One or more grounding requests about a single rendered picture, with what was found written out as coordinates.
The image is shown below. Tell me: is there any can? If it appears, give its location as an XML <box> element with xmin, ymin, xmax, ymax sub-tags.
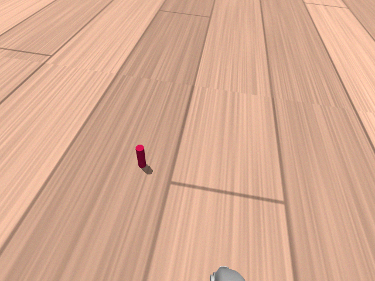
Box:
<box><xmin>135</xmin><ymin>145</ymin><xmax>146</xmax><ymax>168</ymax></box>

